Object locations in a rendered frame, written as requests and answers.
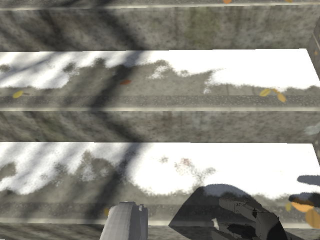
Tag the robot right hand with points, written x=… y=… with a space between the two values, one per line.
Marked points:
x=268 y=226

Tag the robot left thigh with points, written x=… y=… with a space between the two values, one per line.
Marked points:
x=126 y=221

